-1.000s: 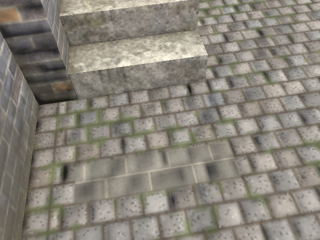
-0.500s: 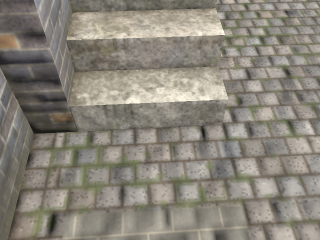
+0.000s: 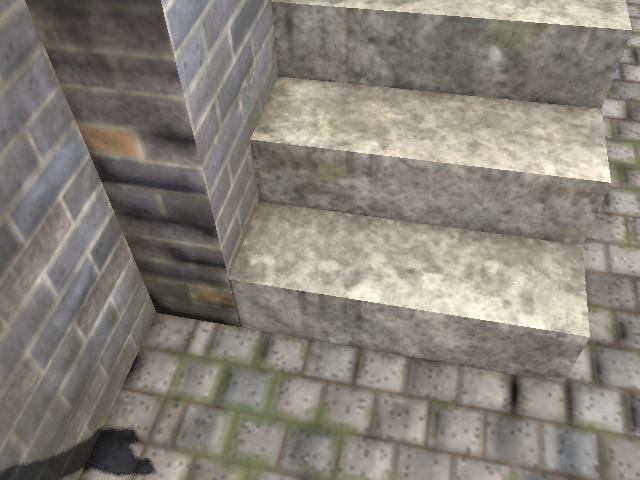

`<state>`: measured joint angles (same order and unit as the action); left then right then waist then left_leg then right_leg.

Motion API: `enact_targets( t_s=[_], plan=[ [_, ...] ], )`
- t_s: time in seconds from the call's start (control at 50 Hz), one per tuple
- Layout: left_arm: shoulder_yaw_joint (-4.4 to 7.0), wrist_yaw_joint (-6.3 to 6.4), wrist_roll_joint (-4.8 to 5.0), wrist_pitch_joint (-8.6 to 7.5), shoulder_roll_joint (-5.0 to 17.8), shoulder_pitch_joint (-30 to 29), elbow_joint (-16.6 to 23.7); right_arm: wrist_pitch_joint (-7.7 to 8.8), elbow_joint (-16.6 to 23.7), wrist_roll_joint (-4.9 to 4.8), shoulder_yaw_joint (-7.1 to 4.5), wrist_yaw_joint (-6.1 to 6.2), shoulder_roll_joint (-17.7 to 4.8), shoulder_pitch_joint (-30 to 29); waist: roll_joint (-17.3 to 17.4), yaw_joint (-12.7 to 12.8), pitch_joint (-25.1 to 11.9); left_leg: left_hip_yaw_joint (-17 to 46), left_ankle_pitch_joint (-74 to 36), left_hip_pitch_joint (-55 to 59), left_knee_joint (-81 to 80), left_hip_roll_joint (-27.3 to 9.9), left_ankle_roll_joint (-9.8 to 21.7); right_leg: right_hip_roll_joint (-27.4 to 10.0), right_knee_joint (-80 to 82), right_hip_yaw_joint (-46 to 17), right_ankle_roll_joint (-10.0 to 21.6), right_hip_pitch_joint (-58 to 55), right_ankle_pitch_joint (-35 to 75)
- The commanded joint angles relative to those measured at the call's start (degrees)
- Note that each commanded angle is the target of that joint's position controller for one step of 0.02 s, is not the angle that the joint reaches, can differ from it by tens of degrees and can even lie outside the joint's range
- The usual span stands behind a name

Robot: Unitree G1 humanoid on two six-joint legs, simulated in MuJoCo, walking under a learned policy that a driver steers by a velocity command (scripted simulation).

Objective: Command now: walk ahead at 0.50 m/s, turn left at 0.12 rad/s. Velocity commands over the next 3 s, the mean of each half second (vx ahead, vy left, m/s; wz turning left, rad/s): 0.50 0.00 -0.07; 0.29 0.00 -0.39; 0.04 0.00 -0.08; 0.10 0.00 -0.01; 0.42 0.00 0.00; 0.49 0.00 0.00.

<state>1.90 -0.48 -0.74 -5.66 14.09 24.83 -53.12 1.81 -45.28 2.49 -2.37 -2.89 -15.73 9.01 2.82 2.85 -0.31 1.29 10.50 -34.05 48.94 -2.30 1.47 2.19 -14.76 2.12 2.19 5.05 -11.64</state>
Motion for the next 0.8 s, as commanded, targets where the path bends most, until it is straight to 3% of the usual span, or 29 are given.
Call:
enact_targets(
  t_s=[0.02, 0.08, 0.12, 0.14, 0.16, 0.18, 0.2, 0.22, 0.24, 0.26, 0.3, 0.34, 0.36, 0.38, 0.46, 0.5, 0.52, 0.54, 0.6, 0.62, 0.66, 0.68, 0.7, 0.72, 0.74, 0.76, 0.78, 0.8],
  plan=[
    [1.49, -0.15, 0.21, -0.86, 7.3, -1.6, 2.5, 0.78, 5.1, -0.51, 0.94, -0.45, -0.7, -5.8, -9.0, -1.2, 3.3, -3.4, -4.9, 3.1, -9.0, -0.5, -0.2, -12.7, 7.2, -7.3, 8.0, 4.2, 14.0],
    [1.89, -0.19, 0.16, -0.51, 8.7, 0.9, 0.9, 1.04, 6.1, -0.81, 0.90, 0.07, -1.9, -8.4, -8.7, -0.8, 3.6, -4.5, -4.0, 6.5, -13.6, 0.2, 1.3, -14.9, 5.2, -7.8, 7.3, 1.3, 17.3],
    [1.99, -0.01, 0.09, -0.01, 9.2, 1.3, -0.1, 1.40, 5.9, -0.62, 0.61, 0.62, -2.5, -7.3, -8.3, -1.8, 3.3, -5.2, -1.6, 10.0, -16.9, 1.4, 2.8, -15.7, 1.5, -7.5, 6.5, -1.3, 22.6],
    [2.13, 0.39, 0.16, 0.24, 9.5, 1.3, -0.7, 1.67, 4.7, -0.48, 0.17, 1.35, -3.3, -4.0, -7.3, -3.6, 2.0, -5.7, -0.6, 15.4, -20.7, 2.7, 3.6, -15.0, -3.5, -6.4, 5.5, -1.3, 27.0],
    [1.68, 0.72, 0.11, 0.42, 8.3, 2.6, -1.5, 2.61, 1.8, 0.11, -0.74, 2.12, -4.9, 2.8, -4.8, -6.0, -1.5, -5.2, 0.0, 24.9, -23.6, 3.2, 4.9, -12.6, -12.5, -3.9, 4.7, 0.1, 29.3],
    [0.82, 0.79, 0.01, 0.29, 6.0, 2.0, -0.3, 3.28, -0.7, 1.14, -1.87, 3.01, -8.2, 13.1, -0.3, -10.1, -8.3, 3.5, 6.5, 38.3, -24.3, -4.6, 7.5, -9.8, -26.5, -1.4, 3.6, 8.1, 20.0],
    [-0.15, 0.52, 1.21, -0.08, 1.6, 3.2, 3.2, 3.18, -1.3, 2.21, -3.68, 3.32, -15.2, 18.0, 12.6, -9.5, -13.4, 30.5, 15.2, 52.4, -32.1, -21.0, 13.4, 0.2, -46.8, 3.1, 1.0, 28.9, -10.5],
    [1.52, 0.67, -0.22, 0.24, 7.8, 0.8, 2.2, 2.61, -1.6, -0.09, -3.73, 3.21, -13.4, 15.8, 7.1, -8.8, -11.4, 37.5, 16.1, 48.4, -36.9, -21.7, 14.6, -1.1, -52.7, -2.9, 1.9, 34.5, -16.3],
    [1.84, 0.08, -0.17, 0.18, 8.2, -2.6, 2.6, 2.63, -1.0, -0.81, -2.84, 2.81, -9.7, 10.4, 3.2, -6.3, -5.0, 27.8, 13.5, 42.5, -36.2, -18.4, 13.3, -4.9, -52.6, -4.3, 2.6, 35.2, -10.9],
    [1.09, -0.46, -0.29, 0.18, 5.9, -3.2, 1.9, 3.20, -1.1, -0.90, -2.24, 2.23, -6.1, 8.5, 0.2, -5.1, -2.5, 21.4, 6.0, 36.8, -37.1, -16.4, 12.5, -6.4, -51.3, -4.6, 2.4, 32.9, -7.9],
    [0.79, -0.88, -1.29, 1.64, 4.1, -2.4, 0.7, 4.16, -2.0, -1.22, -1.52, 2.10, -3.2, 6.4, 1.0, -2.4, 0.5, 11.8, -2.3, 29.3, -39.8, -12.5, 9.2, -7.9, -47.4, -4.7, 1.6, 27.7, -5.6],
    [0.83, -1.42, -1.84, 2.90, 3.2, -3.1, 0.6, 5.46, -3.7, -1.63, -1.64, 2.16, -3.2, 7.9, 1.4, -1.6, 1.1, 6.8, -10.2, 27.7, -40.7, -11.7, 8.4, -7.4, -47.1, -4.6, 1.3, 27.0, -3.2],
    [1.01, -1.67, -1.98, 3.29, 3.2, -4.7, 0.7, 5.91, -4.7, -2.33, -1.50, 2.21, -2.8, 8.9, 1.1, -1.4, 2.1, 4.8, -14.5, 28.3, -41.2, -11.8, 8.1, -7.1, -46.1, -4.9, 1.6, 28.8, -0.6],
    [1.08, -1.90, -1.79, 3.35, 2.9, -7.0, 1.2, 5.98, -5.5, -2.23, -1.17, 2.41, -1.8, 10.0, 1.0, -1.8, 2.3, 2.7, -16.2, 29.3, -41.5, -11.6, 7.8, -7.3, -45.6, -5.3, 2.0, 30.9, 1.6],
    [1.00, -2.32, -0.93, 2.74, 2.1, -16.3, 3.5, 6.02, -7.2, -1.85, -1.06, 3.06, -2.4, 11.0, 1.1, -2.9, 4.1, -4.2, -20.8, 29.2, -43.0, -9.7, 6.3, -6.5, -36.1, -3.9, 2.1, 33.1, 11.0],
    [0.51, -2.55, -1.07, 2.42, 1.3, -20.9, 4.7, 6.22, -8.3, -2.09, -0.65, 3.39, -1.9, 12.0, 1.4, -3.7, 4.8, -7.4, -24.0, 29.0, -43.3, -8.8, 5.8, -5.9, -29.5, -1.2, 1.9, 30.7, 14.8],
    [0.02, -2.03, -0.68, 2.56, 0.6, -24.1, 5.9, 6.32, -8.8, -2.26, -0.69, 3.88, -2.0, 12.7, 0.4, -4.7, 5.3, -8.8, -25.2, 28.9, -44.1, -8.4, 5.3, -6.0, -25.2, 0.3, 1.5, 29.7, 16.1],
    [-0.38, -1.93, -1.00, 2.77, 0.1, -25.6, 6.5, 6.56, -9.6, -2.53, -0.45, 4.06, -1.3, 14.1, 0.9, -4.6, 5.6, -9.5, -26.2, 30.6, -43.6, -8.8, 5.1, -5.6, -22.2, 1.4, 1.8, 29.2, 16.7],
    [-0.20, -2.72, -1.41, 2.53, 1.7, -26.8, 7.1, 5.66, -10.5, -1.75, -1.03, 4.47, -3.7, 15.0, 2.2, -4.3, 4.6, -11.3, -34.0, 36.5, -38.9, -10.3, 3.9, -3.8, -18.7, 3.7, 3.3, 27.3, 11.1],
    [-0.08, -2.74, -1.55, 2.42, 2.1, -25.9, 6.9, 5.19, -10.5, -1.51, -1.10, 4.81, -4.1, 14.4, 2.2, -3.5, 4.0, -12.1, -42.8, 38.2, -34.9, -10.5, 3.6, -2.1, -17.6, 4.6, 4.1, 25.8, 8.3],
    [0.49, -1.98, -2.55, 1.22, 3.2, -19.0, 5.2, 4.04, -9.8, -0.85, -1.45, 5.62, -5.1, 13.4, 2.0, -0.9, -0.8, -12.9, -57.0, 40.1, -21.0, -10.2, 2.8, 2.1, -15.6, 6.1, 6.2, 19.6, 6.5],
    [1.11, -1.67, -2.99, 0.28, 4.3, -12.5, 3.3, 3.37, -9.4, -1.19, -1.51, 5.66, -5.7, 12.8, 1.9, 1.4, -4.5, -13.2, -53.3, 38.1, -9.9, -9.5, 2.5, 3.5, -11.5, 5.5, 7.7, 12.3, 9.1],
    [2.22, -1.31, -4.14, -0.41, 7.7, -5.4, 1.7, 3.32, -8.5, -2.00, -1.31, 5.50, -5.3, 12.4, -0.3, 4.9, -8.9, -13.5, -37.2, 28.0, 4.2, -7.6, 1.1, -1.8, -9.6, -0.6, 10.3, -0.6, 20.4],
    [4.45, -0.76, -4.51, -0.10, 15.3, -4.5, 2.3, 3.88, -5.8, -3.47, 0.47, 4.79, 1.6, 17.9, -15.0, 0.6, -16.7, -13.9, 17.7, 3.5, 25.8, 1.1, -1.4, -21.4, -19.2, -21.6, 20.1, -23.8, 58.6],
    [5.14, 0.24, -1.39, 0.94, 16.0, -0.6, 2.9, 3.41, -5.9, -3.00, -0.33, 5.01, -2.7, 16.2, -10.0, 2.6, -25.4, -3.0, 24.4, -1.0, 37.0, 5.4, -1.5, -24.7, -15.7, -32.6, 25.5, -26.9, 67.6],
    [5.14, 0.83, 0.32, 1.76, 14.9, -5.2, 3.9, 3.36, -5.6, -2.40, -0.45, 4.80, -2.9, 13.9, -5.3, 0.6, -19.3, 0.9, 16.7, -2.4, 35.6, 0.9, -1.3, -22.9, -12.5, -24.9, 22.9, -19.4, 62.6],
    [3.76, 0.78, 1.13, 1.88, 9.4, -10.3, 4.3, 3.16, -5.4, -2.73, -0.09, 5.10, -2.1, 11.0, -2.5, -0.5, -10.7, 0.3, 14.1, -1.2, 30.8, -1.0, -2.1, -20.0, -9.1, -20.6, 19.7, -9.9, 56.0],
    [2.82, 0.85, 1.37, 1.98, 6.7, -13.5, 4.7, 2.41, -5.1, -1.96, -0.19, 5.36, -2.4, 9.3, -1.2, -2.5, -5.6, 0.2, 12.8, 0.6, 26.7, -2.0, -2.5, -17.1, -6.8, -17.6, 16.8, -2.6, 51.5]
  ],
)
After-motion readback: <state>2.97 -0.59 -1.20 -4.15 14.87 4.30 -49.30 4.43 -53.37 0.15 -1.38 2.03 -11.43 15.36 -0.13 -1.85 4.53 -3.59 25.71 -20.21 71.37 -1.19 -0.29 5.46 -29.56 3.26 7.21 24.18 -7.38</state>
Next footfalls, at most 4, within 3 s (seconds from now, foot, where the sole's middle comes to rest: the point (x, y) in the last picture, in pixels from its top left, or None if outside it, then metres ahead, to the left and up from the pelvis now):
0.18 left None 0.24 0.12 -0.78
0.70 right None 0.50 -0.08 -0.78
1.14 left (304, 460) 0.54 0.12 -0.78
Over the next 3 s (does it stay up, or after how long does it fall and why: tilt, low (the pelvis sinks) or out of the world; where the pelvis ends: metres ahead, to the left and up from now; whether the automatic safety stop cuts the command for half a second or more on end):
stays up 0.51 0.02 0.01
